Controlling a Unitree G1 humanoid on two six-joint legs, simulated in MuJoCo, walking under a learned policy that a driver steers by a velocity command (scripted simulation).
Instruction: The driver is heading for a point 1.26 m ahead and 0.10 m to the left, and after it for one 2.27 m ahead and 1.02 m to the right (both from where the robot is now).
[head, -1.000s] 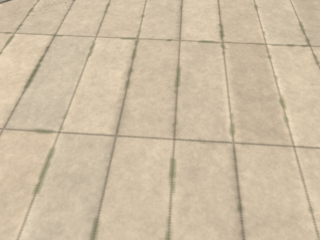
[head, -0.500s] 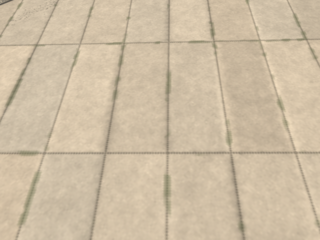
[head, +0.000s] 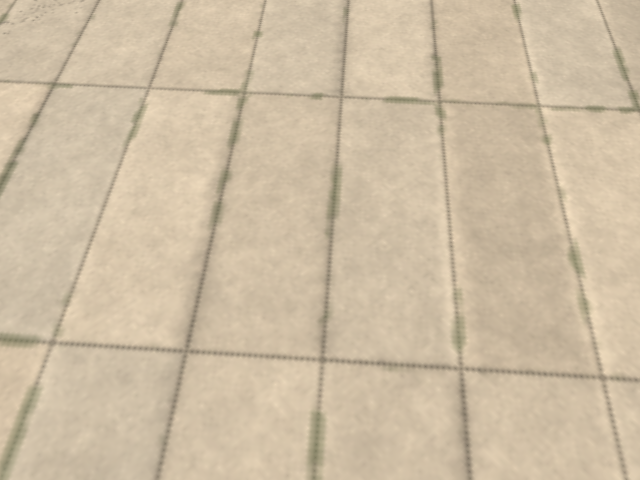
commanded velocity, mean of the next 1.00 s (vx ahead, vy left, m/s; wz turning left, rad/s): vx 0.14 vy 0.00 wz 0.00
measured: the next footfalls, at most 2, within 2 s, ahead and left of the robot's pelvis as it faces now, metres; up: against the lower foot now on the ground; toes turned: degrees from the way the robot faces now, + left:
right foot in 0.28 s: +0.07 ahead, -0.13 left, +0.00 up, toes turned +0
right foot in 1.38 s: +0.54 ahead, -0.06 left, +0.00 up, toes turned -3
